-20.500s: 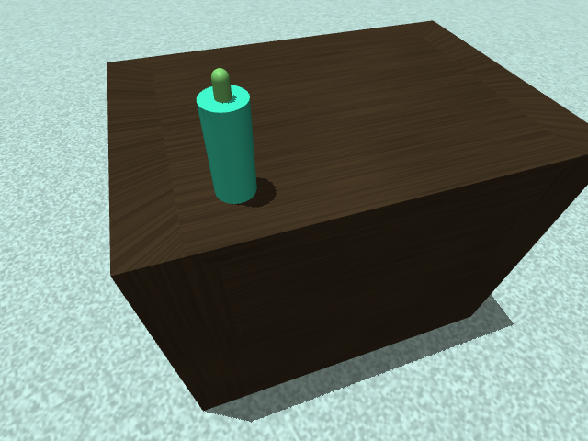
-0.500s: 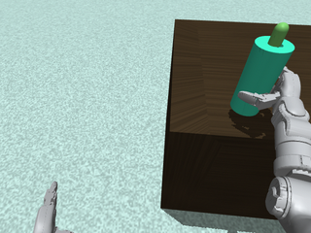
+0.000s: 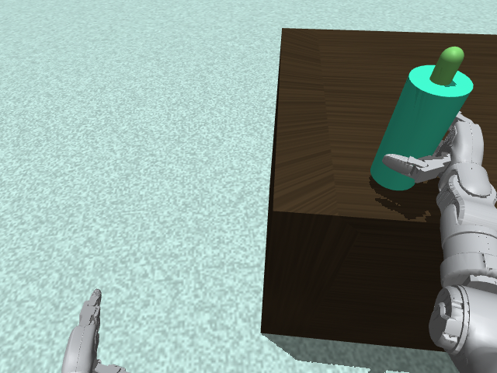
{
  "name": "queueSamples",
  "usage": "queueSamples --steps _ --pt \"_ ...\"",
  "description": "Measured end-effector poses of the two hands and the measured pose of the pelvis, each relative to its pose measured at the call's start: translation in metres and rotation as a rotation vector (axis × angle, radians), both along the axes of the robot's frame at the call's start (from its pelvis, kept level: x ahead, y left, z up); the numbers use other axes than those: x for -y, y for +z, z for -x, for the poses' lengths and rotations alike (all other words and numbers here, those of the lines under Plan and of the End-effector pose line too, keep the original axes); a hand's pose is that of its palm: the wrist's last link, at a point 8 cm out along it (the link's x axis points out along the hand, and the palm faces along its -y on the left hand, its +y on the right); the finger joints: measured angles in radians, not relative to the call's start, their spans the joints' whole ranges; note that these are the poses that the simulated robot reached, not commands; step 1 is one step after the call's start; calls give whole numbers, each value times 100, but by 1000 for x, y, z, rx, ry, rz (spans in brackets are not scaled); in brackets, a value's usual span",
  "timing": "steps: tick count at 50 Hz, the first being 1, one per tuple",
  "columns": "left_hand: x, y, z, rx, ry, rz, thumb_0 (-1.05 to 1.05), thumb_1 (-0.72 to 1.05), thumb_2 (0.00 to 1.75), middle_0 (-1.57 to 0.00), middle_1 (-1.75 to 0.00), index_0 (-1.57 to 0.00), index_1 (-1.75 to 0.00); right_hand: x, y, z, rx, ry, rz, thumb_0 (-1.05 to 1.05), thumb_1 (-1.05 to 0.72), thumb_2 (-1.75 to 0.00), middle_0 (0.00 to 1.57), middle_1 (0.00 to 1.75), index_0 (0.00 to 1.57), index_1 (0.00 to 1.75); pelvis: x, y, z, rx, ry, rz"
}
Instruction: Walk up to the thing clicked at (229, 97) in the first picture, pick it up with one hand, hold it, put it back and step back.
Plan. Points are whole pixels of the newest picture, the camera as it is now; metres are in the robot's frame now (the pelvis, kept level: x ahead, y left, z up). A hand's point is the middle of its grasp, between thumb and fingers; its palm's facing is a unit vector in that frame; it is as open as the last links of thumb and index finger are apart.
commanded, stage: open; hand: right
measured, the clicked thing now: (418, 123) +0.45 -0.22 +0.19
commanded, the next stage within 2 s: withdraw in 0.44 s
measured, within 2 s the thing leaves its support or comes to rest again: rests again in 0.16 s
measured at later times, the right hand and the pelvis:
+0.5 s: hand (425, 131) +0.45 -0.24 +0.16, palm faces +0.21 +0.98 +0.03, open 13.4 cm; pelvis +0.00 +0.00 +0.00, yaw +0 degrees
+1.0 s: hand out of the picture +0.45 -0.32 +0.27, palm faces +0.31 +0.95 -0.02, open 17.5 cm; pelvis +0.01 -0.01 +0.01, yaw -1 degrees
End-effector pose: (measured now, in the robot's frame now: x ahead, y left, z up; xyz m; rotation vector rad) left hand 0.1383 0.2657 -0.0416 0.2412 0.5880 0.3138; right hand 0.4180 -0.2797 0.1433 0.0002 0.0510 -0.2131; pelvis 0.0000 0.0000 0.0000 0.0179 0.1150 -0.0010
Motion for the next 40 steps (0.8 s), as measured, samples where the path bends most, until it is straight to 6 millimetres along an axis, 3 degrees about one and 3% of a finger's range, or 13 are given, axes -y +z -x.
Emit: queueSamples --steps 5,12,16,22,30,36,40 --pt "2 -4 4 -24 4 12 -1 -51 3 -6 -5 -7 -4 2 -1 -2 9 -21 -2 -5 55 -76 84 94 87 95 0 0 0 -5 3 -1" --pt "1 -5 1 -27 4 18 -1 -52 4 -6 -4 -7 -4 10 33 -5 108 -47 7 -3 49 -58 86 80 87 79 0 1 -2 -4 0 -1" --pt "3 -5 -2 -27 -7 33 -1 -52 4 -6 -4 -7 -4 11 37 -6 79 -23 11 -2 45 -50 82 72 82 71 1 1 -4 -11 -2 0" --pt "8 -4 -4 -17 -34 49 -1 -52 4 -6 -5 -7 -5 5 27 -4 42 9 -22 -1 44 -38 70 58 71 57 2 2 -3 -7 -1 4" --pt "1 -3 8 -67 -20 28 -1 -52 4 -6 -5 -7 -5 7 15 -5 58 -15 -16 -1 44 -24 48 37 48 37 2 2 1 -7 3 5" --pt "6 -8 9 -95 -21 35 -1 -51 3 -6 -5 -7 -4 17 23 -8 76 -52 -12 -1 48 -18 29 25 30 25 2 2 0 -13 5 -1" --pt "12 -7 1 -73 -24 48 -1 -50 3 -6 -5 -7 -4 35 50 -6 118 -106 0 -1 50 -13 20 18 21 17 4 3 -4 -7 4 -2"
